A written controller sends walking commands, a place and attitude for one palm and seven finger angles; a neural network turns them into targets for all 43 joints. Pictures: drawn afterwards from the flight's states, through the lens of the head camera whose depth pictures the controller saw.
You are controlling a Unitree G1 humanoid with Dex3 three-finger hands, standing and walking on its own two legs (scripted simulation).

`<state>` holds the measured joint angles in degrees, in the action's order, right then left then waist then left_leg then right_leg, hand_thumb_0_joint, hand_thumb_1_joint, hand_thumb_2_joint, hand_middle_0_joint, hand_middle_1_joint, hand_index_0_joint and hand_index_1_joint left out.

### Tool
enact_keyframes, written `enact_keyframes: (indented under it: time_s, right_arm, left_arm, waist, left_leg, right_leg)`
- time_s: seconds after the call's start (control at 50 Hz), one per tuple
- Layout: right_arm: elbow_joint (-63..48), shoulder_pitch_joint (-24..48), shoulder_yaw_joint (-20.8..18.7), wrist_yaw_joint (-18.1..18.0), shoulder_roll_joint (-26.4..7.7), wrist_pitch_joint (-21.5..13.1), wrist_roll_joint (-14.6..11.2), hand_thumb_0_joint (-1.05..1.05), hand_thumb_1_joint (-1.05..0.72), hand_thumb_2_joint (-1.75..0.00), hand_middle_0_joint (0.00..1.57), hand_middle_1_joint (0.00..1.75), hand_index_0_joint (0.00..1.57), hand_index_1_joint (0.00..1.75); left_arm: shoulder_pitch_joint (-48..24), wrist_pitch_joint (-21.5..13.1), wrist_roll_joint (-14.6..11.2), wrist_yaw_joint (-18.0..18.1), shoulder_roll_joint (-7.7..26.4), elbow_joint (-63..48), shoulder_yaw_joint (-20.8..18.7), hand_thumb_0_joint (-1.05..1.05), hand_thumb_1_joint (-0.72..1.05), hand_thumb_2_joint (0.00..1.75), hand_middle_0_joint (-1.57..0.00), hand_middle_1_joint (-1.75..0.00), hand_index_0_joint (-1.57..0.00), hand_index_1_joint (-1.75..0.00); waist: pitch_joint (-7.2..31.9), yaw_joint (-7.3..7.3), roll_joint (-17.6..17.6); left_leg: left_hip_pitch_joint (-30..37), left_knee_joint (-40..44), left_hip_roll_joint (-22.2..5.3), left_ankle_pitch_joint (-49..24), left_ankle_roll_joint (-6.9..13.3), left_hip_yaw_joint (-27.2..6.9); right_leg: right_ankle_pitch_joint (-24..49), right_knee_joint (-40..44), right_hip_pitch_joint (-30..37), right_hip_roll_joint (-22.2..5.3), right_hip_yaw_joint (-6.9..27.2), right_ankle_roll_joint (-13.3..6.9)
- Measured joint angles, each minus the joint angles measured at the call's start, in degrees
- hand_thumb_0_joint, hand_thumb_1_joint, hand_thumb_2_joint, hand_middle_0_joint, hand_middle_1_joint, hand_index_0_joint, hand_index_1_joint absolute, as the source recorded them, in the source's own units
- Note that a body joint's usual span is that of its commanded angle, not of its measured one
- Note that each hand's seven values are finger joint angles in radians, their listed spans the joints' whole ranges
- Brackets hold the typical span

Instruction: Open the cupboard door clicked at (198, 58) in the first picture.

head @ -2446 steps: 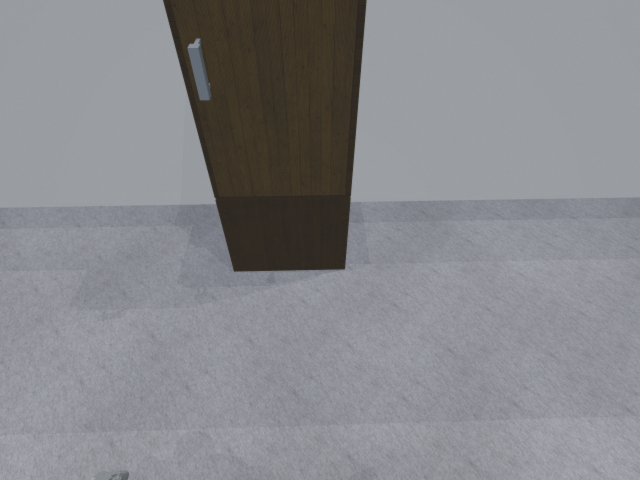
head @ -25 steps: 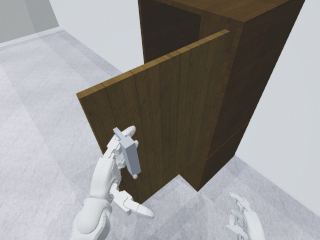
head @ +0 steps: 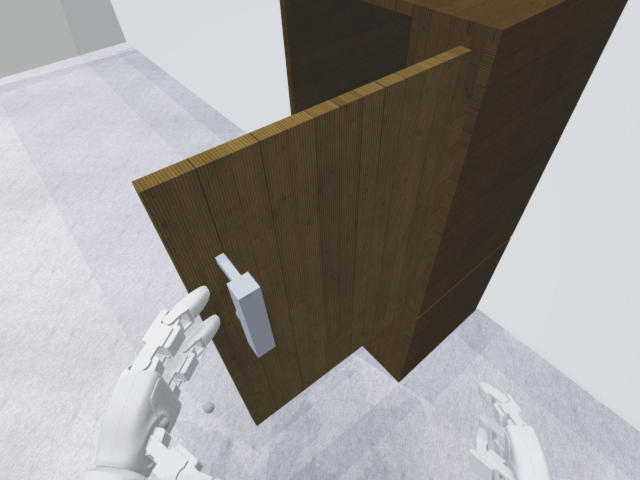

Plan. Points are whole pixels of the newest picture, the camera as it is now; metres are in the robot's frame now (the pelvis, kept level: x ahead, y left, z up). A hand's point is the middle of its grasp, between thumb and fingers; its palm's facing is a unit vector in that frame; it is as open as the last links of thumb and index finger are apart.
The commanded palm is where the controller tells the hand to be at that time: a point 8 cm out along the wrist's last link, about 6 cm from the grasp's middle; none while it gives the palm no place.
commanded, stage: slide the hand sideways off the handle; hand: left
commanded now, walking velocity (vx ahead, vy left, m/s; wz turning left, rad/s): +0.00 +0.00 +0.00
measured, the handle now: (243, 305) +0.28 +0.11 +0.11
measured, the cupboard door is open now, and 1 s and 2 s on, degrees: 87 87 87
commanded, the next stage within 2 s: draw the hand back to the body in 0.28 s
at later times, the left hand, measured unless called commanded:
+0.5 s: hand (167, 426) +0.15 +0.16 +0.11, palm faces -0.03 -1.00 -0.05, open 16.3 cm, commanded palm +0.12 +0.22 +0.12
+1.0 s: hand (91, 391) +0.17 +0.22 +0.14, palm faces +0.18 -0.95 -0.27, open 15.6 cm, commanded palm +0.12 +0.27 +0.16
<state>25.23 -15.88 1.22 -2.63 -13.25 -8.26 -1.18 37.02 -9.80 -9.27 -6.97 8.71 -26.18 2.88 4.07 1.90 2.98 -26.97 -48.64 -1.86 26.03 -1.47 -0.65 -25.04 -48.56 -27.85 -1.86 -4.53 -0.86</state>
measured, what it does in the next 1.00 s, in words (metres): stands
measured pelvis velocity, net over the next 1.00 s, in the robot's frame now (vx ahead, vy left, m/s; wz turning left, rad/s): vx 0.00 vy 0.02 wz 0.00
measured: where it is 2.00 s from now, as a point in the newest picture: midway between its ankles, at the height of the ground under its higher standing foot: outside the picture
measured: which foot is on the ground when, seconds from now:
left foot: down 0.00-1.00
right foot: down 0.00-1.00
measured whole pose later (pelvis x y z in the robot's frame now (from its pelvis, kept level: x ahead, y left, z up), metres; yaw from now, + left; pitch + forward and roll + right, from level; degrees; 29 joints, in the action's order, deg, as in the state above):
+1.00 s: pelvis +0.00 +0.02 +0.02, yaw +0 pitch -1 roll -1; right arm 30.1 -14.2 3.5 -6.3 -12.4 -13.0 -1.4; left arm 34.4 -0.9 -6.9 -1.5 16.5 -29.3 -9.1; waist 2.2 3.3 3.1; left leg -16.7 -40.2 -1.5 22.2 0.0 -0.2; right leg -19.4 -37.1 -16.2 -1.7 -4.2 0.7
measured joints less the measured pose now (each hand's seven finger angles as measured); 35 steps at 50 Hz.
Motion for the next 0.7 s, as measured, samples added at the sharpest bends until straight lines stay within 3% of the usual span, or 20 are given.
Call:
enact_keyframes:
  time_s: [0.24,0.4,0.5,0.7]
  right_arm:
    - [0.5,0.3,-0.3,-1.0,0.3,-1.2,-0.8,0.01,-0.9,-0.9,0.2,0.3,0.2,0.29]
    - [0.4,0.5,0.0,-1.3,0.0,-2.4,-1.0,0.01,-0.9,-0.9,0.2,0.3,0.2,0.29]
    - [0.8,0.4,0.3,-1.5,0.4,-2.7,-1.1,0.01,-0.9,-0.9,0.2,0.3,0.2,0.29]
    - [2.6,-0.2,1.3,-2.0,0.3,-4.0,-1.8,0.01,-0.9,-0.9,0.2,0.3,0.2,0.29]
  left_arm:
    - [2.3,-1.2,-3.7,-4.4,1.6,0.4,-4.8,-0.02,-0.5,0.3,-0.16,-0.3,-0.15,-0.3]
    - [1.7,-1.0,-4.2,-4.9,1.7,0.5,-4.6,-0.02,-0.5,0.3,-0.15,-0.3,-0.15,-0.3]
    - [-0.4,0.5,-3.8,-4.2,2.7,0.5,-5.2,-0.02,-0.5,0.3,-0.16,-0.3,-0.15,-0.3]
    - [-1.4,4.5,-6.1,-5.3,4.3,-0.7,-9.7,-0.02,-0.5,0.3,-0.15,-0.3,-0.15,-0.3]
  waist:
    - [0.5,0.48,0.3]
    - [0.4,0.39,0.4]
    - [0.3,0.31,0.1]
    - [0.4,0.37,0.6]
  left_leg:
    - [-1.5,-2.0,-0.1,0.6,0.0,-0.5]
    - [-2.2,-3.1,0.0,0.6,0.4,-0.7]
    - [-1.9,-3.1,0.0,0.5,0.7,-0.5]
    - [1.8,-0.3,0.1,-0.4,1.2,-0.3]
  right_leg:
    - [-0.3,-1.3,-1.0,0.1,-0.4,0.0]
    - [0.1,-1.5,-1.2,0.0,-0.6,0.4]
    - [0.5,-1.2,-0.9,0.0,-0.3,0.6]
    - [2.0,2.6,3.2,0.1,-0.2,1.2]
